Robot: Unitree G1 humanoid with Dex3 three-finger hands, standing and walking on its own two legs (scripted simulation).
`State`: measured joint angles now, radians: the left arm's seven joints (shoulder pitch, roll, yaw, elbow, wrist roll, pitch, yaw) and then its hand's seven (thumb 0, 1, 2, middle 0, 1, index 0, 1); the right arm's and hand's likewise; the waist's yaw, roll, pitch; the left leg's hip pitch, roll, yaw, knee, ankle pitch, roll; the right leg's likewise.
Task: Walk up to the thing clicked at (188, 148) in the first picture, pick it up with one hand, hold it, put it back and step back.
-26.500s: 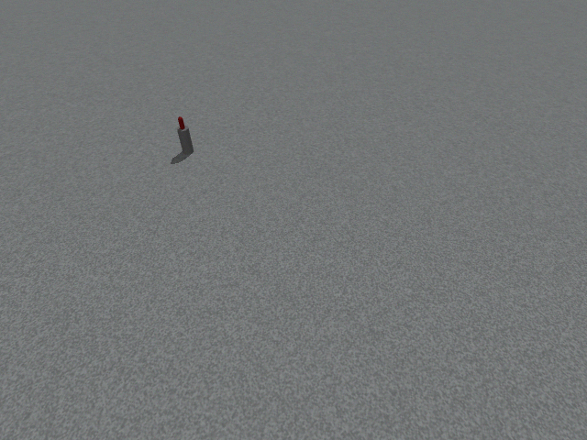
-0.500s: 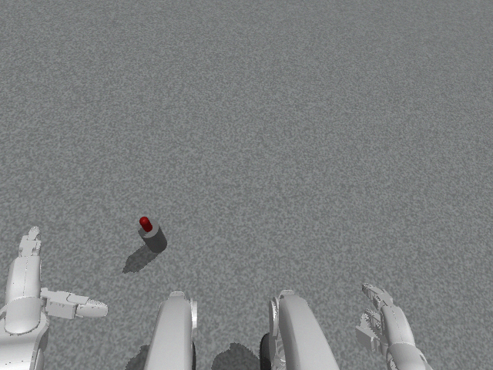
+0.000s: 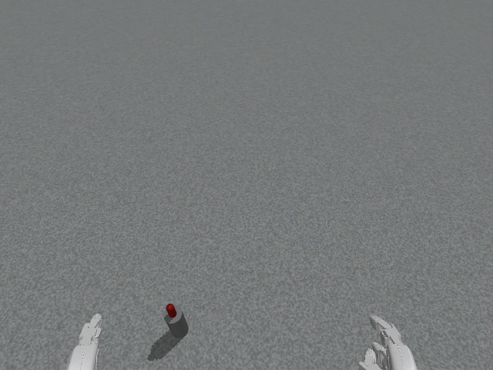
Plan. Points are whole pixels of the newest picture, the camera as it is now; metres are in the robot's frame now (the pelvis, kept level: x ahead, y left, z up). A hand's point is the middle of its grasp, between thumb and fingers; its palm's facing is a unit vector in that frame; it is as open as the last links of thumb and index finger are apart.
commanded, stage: home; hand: left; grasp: from the side
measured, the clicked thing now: (175, 318) +0.44 +0.22 -0.60
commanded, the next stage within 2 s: stand in 1.66 s
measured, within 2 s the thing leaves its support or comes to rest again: neither
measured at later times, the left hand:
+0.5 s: hand out of the picture +0.17 +0.17 -0.05, palm faces +0.11 -0.95 -0.29, open 17.3 cm
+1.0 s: hand out of the picture +0.16 +0.17 -0.05, palm faces +0.12 -0.95 -0.29, open 17.3 cm
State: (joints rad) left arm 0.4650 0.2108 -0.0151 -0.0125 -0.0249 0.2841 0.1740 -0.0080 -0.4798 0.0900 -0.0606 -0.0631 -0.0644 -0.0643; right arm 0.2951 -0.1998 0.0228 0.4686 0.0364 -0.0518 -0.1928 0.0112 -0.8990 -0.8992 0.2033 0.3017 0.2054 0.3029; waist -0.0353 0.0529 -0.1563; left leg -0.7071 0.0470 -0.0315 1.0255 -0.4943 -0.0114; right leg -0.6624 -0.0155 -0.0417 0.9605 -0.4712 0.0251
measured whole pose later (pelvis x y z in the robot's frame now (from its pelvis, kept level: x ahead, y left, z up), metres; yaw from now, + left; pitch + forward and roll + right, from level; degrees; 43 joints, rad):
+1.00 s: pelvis +0.00 -0.01 +0.01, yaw +1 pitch +7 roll -2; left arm 0.46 0.20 -0.01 0.00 -0.01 0.27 0.13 -0.01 -0.51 0.08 -0.05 -0.06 -0.06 -0.06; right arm 0.26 -0.20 0.02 0.51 0.01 -0.13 -0.19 0.01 -0.90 -0.90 0.20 0.30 0.21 0.30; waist -0.02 0.04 -0.10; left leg -0.62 0.05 -0.04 0.95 -0.46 -0.03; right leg -0.58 -0.01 -0.05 0.91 -0.45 0.01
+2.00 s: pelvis +0.00 -0.01 +0.01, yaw +1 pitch +7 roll -2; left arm 0.46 0.20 -0.01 0.01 -0.01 0.26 0.13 -0.01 -0.15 0.43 -0.16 -0.23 -0.17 -0.23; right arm 0.27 -0.20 0.02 0.51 0.01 -0.13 -0.19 0.01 -0.90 -0.90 0.20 0.30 0.21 0.30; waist -0.01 0.04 -0.09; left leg -0.62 0.04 -0.04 0.95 -0.46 -0.02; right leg -0.58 -0.02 -0.05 0.90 -0.45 0.01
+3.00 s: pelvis -0.01 +0.00 +0.07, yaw +2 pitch -4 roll +0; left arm 0.14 0.32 0.00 1.13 0.03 -0.01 0.01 0.01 0.91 0.90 -0.20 -0.30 -0.20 -0.30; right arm 0.13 -0.32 -0.02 1.11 -0.03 0.00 -0.01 0.01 -0.91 -0.90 0.20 0.30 0.20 0.30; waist 0.02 0.02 0.06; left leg -0.14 0.00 -0.02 0.39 -0.18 -0.01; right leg -0.12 -0.05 -0.05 0.39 -0.20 0.03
